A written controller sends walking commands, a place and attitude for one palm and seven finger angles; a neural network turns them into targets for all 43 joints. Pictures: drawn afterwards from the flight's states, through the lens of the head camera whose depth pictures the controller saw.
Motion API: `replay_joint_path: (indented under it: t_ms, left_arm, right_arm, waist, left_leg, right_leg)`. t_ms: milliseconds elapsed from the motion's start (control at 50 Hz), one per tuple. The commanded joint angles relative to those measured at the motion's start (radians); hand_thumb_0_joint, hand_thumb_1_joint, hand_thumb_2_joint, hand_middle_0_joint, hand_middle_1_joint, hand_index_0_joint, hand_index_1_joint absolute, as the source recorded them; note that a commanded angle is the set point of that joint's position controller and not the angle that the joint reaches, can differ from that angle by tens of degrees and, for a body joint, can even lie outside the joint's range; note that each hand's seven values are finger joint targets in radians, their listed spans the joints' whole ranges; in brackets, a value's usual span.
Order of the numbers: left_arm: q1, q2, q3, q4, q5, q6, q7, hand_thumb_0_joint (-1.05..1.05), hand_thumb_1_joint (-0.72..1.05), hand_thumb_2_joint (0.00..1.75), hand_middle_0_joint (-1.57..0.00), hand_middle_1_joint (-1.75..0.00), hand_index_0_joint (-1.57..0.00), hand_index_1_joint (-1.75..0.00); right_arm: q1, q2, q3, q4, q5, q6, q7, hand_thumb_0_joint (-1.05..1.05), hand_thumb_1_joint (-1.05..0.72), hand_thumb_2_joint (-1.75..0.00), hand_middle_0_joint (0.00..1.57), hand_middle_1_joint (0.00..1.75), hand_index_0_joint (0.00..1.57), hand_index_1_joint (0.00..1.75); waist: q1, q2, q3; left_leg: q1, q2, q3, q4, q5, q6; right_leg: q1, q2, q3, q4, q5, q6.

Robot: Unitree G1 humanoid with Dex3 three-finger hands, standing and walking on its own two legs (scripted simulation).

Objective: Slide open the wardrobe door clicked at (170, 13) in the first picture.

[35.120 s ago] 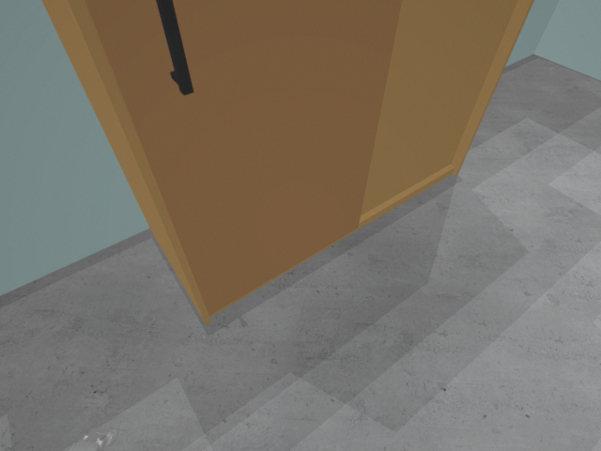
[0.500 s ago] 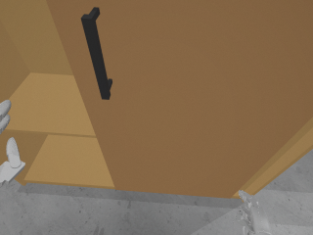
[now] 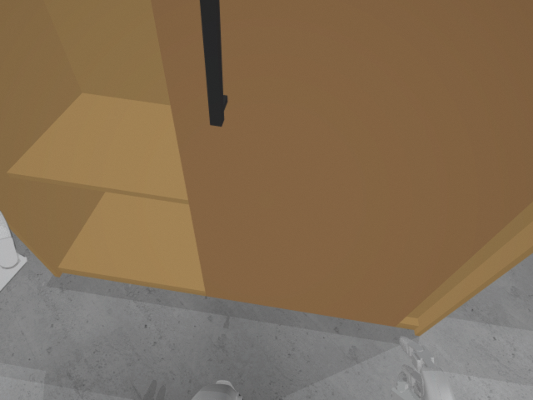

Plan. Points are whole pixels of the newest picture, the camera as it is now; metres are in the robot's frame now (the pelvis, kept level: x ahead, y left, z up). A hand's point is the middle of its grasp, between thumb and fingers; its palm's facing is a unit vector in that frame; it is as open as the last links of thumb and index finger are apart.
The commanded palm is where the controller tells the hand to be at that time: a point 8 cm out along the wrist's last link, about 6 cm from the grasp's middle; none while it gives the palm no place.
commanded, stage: step back with the hand held close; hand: left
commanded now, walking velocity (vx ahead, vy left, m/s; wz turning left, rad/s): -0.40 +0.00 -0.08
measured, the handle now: (217, 56) +0.51 +0.13 +0.25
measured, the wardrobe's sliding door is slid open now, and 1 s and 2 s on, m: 0.59 0.59 0.59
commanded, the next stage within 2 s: stop stepping back and stand still in 0.28 s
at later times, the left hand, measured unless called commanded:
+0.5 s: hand out of the picture +0.15 +0.28 +0.18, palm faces +0.33 -0.88 -0.33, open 7.4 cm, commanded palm +0.10 +0.32 +0.20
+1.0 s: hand out of the picture +0.12 +0.35 +0.17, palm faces +0.34 -0.90 -0.27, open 7.4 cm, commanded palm +0.04 +0.40 +0.20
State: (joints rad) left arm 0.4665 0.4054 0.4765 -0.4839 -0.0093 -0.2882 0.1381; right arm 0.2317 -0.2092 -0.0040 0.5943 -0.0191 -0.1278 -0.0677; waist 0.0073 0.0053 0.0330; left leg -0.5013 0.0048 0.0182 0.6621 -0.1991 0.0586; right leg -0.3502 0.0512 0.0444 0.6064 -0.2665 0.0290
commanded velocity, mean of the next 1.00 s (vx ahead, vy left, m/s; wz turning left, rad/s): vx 0.00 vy -0.08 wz -0.02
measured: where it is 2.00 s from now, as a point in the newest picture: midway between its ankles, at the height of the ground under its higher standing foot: outside the picture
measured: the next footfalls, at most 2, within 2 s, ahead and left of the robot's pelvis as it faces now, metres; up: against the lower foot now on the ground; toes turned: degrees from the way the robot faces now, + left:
right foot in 0.40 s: -0.15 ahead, -0.13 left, +0.00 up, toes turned -8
left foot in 0.52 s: +0.06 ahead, +0.08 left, +0.00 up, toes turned -7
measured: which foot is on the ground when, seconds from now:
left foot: down 0.00-0.40, up 0.42-0.50, down 0.52-0.74, up 0.76-0.92, down 0.94-1.00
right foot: down 0.00-0.14, up 0.16-0.38, down 0.40-0.54, up 0.56-0.76, down 0.78-0.92, up 0.94-1.00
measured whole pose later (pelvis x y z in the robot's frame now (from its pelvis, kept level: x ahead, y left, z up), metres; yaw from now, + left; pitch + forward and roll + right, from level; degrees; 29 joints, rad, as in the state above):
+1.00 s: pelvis -0.15 +0.12 +0.00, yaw -10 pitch -1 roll -2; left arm 0.33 0.38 0.44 -0.43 -0.03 -0.16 0.16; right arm 0.24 -0.20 -0.02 0.67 -0.03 -0.13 -0.08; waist -0.03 -0.07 -0.01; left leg -0.40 0.06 -0.01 0.73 -0.32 0.00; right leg -0.42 -0.01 -0.03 1.00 -0.52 -0.03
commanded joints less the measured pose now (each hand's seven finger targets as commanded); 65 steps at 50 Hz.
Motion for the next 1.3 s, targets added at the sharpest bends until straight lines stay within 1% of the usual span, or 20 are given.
replay_joint_path:
  t_ms: [0,80,140,180,300,380,440,500,540,680,720,760,800,880,920,960,1080,1100,1140,1280]
  left_arm:
    - [-0.061,0.194,0.059,-0.232,-0.020,-0.061,0.018,0.00,0.90,0.90,-0.20,-0.30,-0.20,-0.30]
    - [-0.051,0.221,0.094,-0.272,-0.022,-0.066,0.021,0.00,0.90,0.90,-0.20,-0.30,-0.20,-0.30]
    - [-0.064,0.223,0.166,-0.249,-0.005,-0.075,0.010,0.00,0.90,0.90,-0.20,-0.30,-0.20,-0.30]
    - [-0.077,0.209,0.146,-0.246,-0.016,-0.072,0.011,0.00,0.90,0.90,-0.20,-0.30,-0.20,-0.30]
    - [-0.046,0.140,0.006,-0.252,-0.055,-0.040,0.006,0.00,0.90,0.90,-0.20,-0.30,-0.20,-0.30]
    - [-0.141,0.263,0.066,-0.259,-0.050,-0.050,0.016,0.00,0.90,0.90,-0.20,-0.30,-0.20,-0.30]
    - [-0.198,0.173,0.009,-0.098,-0.047,0.020,-0.004,0.00,0.90,0.90,-0.20,-0.30,-0.20,-0.30]
    - [-0.145,0.188,0.037,-0.179,-0.055,0.050,-0.011,0.00,0.90,0.90,-0.20,-0.30,-0.20,-0.30]
    - [-0.143,0.253,0.097,-0.307,-0.057,0.018,0.003,0.00,0.90,0.90,-0.20,-0.30,-0.20,-0.30]
    - [0.172,0.205,0.086,-0.321,-0.037,0.057,0.004,0.00,0.90,0.90,-0.20,-0.30,-0.20,-0.30]
    - [0.110,0.241,0.111,-0.290,-0.031,0.075,0.002,0.00,0.90,0.90,-0.20,-0.30,-0.20,-0.30]
    - [-0.113,0.255,0.154,-0.260,-0.054,0.068,0.012,0.00,0.90,0.90,-0.20,-0.30,-0.20,-0.30]
    - [-0.158,0.187,0.065,-0.072,-0.032,0.076,0.018,0.00,0.90,0.90,-0.20,-0.30,-0.20,-0.30]
    - [-0.288,0.130,-0.069,-0.162,-0.018,0.071,0.026,0.00,0.90,0.90,-0.20,-0.30,-0.20,-0.30]
    - [-0.330,0.182,-0.022,-0.316,-0.016,0.030,0.027,0.00,0.90,0.90,-0.20,-0.30,-0.20,-0.30]
    - [-0.195,0.345,0.155,-0.370,-0.029,-0.002,0.006,0.00,0.90,0.90,-0.20,-0.30,-0.20,-0.30]
    - [0.115,0.212,0.116,-0.321,-0.039,0.027,0.014,0.00,0.90,0.90,-0.20,-0.30,-0.20,-0.30]
    - [0.111,0.222,0.127,-0.257,-0.034,0.043,0.019,0.00,0.90,0.90,-0.20,-0.30,-0.20,-0.30]
    - [0.006,0.230,0.126,-0.190,-0.040,0.072,0.024,0.00,0.90,0.90,-0.20,-0.30,-0.20,-0.30]
    - [-0.163,0.147,-0.010,-0.167,-0.026,0.036,0.026,0.00,0.90,0.90,-0.20,-0.30,-0.20,-0.30]
  right_arm:
    - [-0.078,-0.117,-0.063,-0.123,0.009,-0.046,-0.002,0.00,-0.90,-0.90,0.20,0.30,0.20,0.30]
    - [-0.112,-0.133,-0.060,-0.139,0.010,-0.035,-0.014,0.00,-0.90,-0.90,0.20,0.30,0.20,0.30]
    - [-0.132,-0.165,-0.080,-0.146,-0.012,-0.062,-0.022,0.00,-0.90,-0.90,0.20,0.30,0.20,0.30]
    - [-0.122,-0.130,-0.088,-0.118,-0.015,-0.067,-0.005,0.00,-0.90,-0.90,0.20,0.30,0.20,0.30]
    - [-0.082,-0.112,-0.067,-0.076,-0.004,-0.077,0.026,0.00,-0.90,-0.90,0.20,0.30,0.20,0.30]
    - [-0.104,-0.081,-0.039,-0.062,-0.022,-0.041,0.008,0.00,-0.90,-0.90,0.20,0.30,0.20,0.30]
    - [-0.110,-0.114,-0.049,-0.079,0.019,-0.054,-0.014,0.00,-0.90,-0.90,0.20,0.30,0.20,0.30]
    - [-0.139,-0.156,-0.033,-0.111,0.022,-0.061,-0.032,0.00,-0.90,-0.90,0.20,0.30,0.20,0.30]
    - [-0.130,-0.126,-0.028,-0.114,0.011,-0.088,-0.012,0.00,-0.90,-0.90,0.20,0.30,0.20,0.30]
    - [-0.096,-0.120,-0.043,-0.128,-0.018,-0.059,0.021,0.00,-0.90,-0.90,0.20,0.30,0.20,0.30]
    - [-0.064,-0.121,-0.065,-0.096,-0.004,-0.023,0.012,0.00,-0.90,-0.90,0.20,0.30,0.20,0.30]
    - [-0.063,-0.130,-0.047,-0.077,-0.020,-0.002,0.013,0.00,-0.90,-0.90,0.20,0.30,0.20,0.30]
    - [-0.038,-0.123,-0.054,-0.070,-0.007,-0.013,-0.004,0.00,-0.90,-0.90,0.20,0.30,0.20,0.30]
    - [-0.081,-0.137,-0.038,-0.055,0.007,-0.043,-0.043,0.00,-0.90,-0.90,0.20,0.30,0.20,0.30]
    - [-0.094,-0.159,-0.040,-0.102,-0.003,-0.073,-0.023,0.00,-0.90,-0.90,0.20,0.30,0.20,0.30]
    - [-0.081,-0.136,-0.072,-0.099,-0.001,-0.080,0.010,0.00,-0.90,-0.90,0.20,0.30,0.20,0.30]
    - [-0.073,-0.111,-0.044,-0.123,-0.015,-0.053,0.019,0.00,-0.90,-0.90,0.20,0.30,0.20,0.30]
    - [-0.080,-0.107,-0.044,-0.119,-0.015,-0.040,0.012,0.00,-0.90,-0.90,0.20,0.30,0.20,0.30]
    - [-0.067,-0.092,-0.053,-0.115,0.006,-0.017,0.003,0.00,-0.90,-0.90,0.20,0.30,0.20,0.30]
    - [-0.090,-0.098,-0.023,-0.051,0.001,-0.072,-0.025,0.00,-0.90,-0.90,0.20,0.30,0.20,0.30]
  waist:
    - [-0.014,-0.154,-0.171]
    - [-0.014,0.054,-0.148]
    - [-0.001,0.326,-0.170]
    - [0.015,0.162,-0.178]
    - [0.014,0.251,-0.256]
    - [0.011,-0.159,-0.162]
    - [-0.023,-0.320,-0.093]
    - [-0.015,0.345,-0.069]
    - [0.007,0.299,-0.168]
    - [0.035,0.210,-0.187]
    - [0.024,-0.191,-0.145]
    - [-0.041,-0.133,-0.052]
    - [-0.054,-0.201,-0.032]
    - [-0.061,0.129,-0.011]
    - [-0.041,0.481,0.034]
    - [-0.002,0.239,-0.045]
    - [0.003,0.291,-0.137]
    - [0.017,0.201,-0.134]
    - [0.005,-0.247,-0.082]
    - [-0.030,-0.054,-0.086]
  left_leg:
    - [0.276,-0.006,-0.033,0.094,-0.106,-0.057]
    - [0.251,0.079,-0.135,-0.187,-0.017,-0.020]
    - [-0.257,0.385,-0.480,-0.655,-0.664,0.122]
    - [-0.059,0.325,-0.348,-0.518,-0.367,0.115]
    - [0.270,0.226,-0.186,-0.544,-0.234,-0.087]
    - [0.316,0.015,0.000,0.213,-0.137,-0.122]
    - [0.247,0.002,-0.027,0.225,-0.125,-0.084]
    - [0.268,0.162,-0.325,-0.388,-0.002,-0.024]
    - [0.213,0.246,-0.527,-0.672,-0.590,-0.120]
    - [-0.025,0.076,-0.083,-0.494,-0.402,-0.145]
    - [0.042,-0.049,0.053,0.280,-0.224,-0.103]
    - [-0.032,0.037,-0.095,0.699,-0.164,-0.085]
    - [0.002,0.084,-0.024,0.488,-0.193,-0.052]
    - [0.299,0.042,0.048,-0.137,-0.265,-0.028]
    - [0.230,0.366,-0.659,-0.554,-0.564,0.119]
    - [0.085,0.324,-0.581,-0.561,-0.662,0.126]
    - [-0.040,0.185,-0.145,-0.352,-0.479,0.000]
    - [-0.147,0.151,-0.109,-0.196,-0.474,-0.013]
    - [-0.305,-0.002,0.022,0.421,-0.313,-0.059]
    - [0.271,0.027,0.057,-0.105,0.001,-0.043]
  right_leg:
    - [-0.157,-0.272,0.268,-0.284,0.103,-0.151]
    - [-0.126,-0.092,0.085,-0.127,0.076,-0.053]
    - [0.293,0.098,-0.009,0.519,-0.147,-0.005]
    - [0.130,0.064,0.009,0.526,-0.209,-0.026]
    - [0.148,0.037,-0.122,-0.099,-0.308,-0.086]
    - [-0.128,-0.411,0.218,-0.457,0.152,-0.233]
    - [-0.093,-0.289,0.022,-0.270,0.160,-0.166]
    - [-0.071,-0.015,-0.095,0.097,-0.168,-0.026]
    - [0.036,0.047,-0.025,0.287,-0.319,-0.051]
    - [0.476,0.064,-0.166,-0.146,-0.224,-0.097]
    - [0.140,-0.266,0.148,-0.383,-0.306,-0.224]
    - [-0.196,-0.456,0.268,-0.434,-0.339,-0.313]
    - [-0.176,-0.347,0.159,-0.439,-0.639,-0.206]
    - [-0.144,-0.195,-0.076,-0.005,-0.438,-0.155]
    - [-0.306,0.008,-0.088,0.548,-0.344,-0.046]
    - [-0.170,-0.009,-0.044,0.649,-0.240,-0.045]
    - [0.311,0.042,-0.215,-0.019,-0.226,-0.075]
    - [0.420,0.013,-0.137,-0.114,-0.269,-0.105]
    - [0.311,-0.374,0.477,-0.406,-0.372,-0.284]
    - [0.078,-0.228,0.002,-0.082,0.266,-0.134]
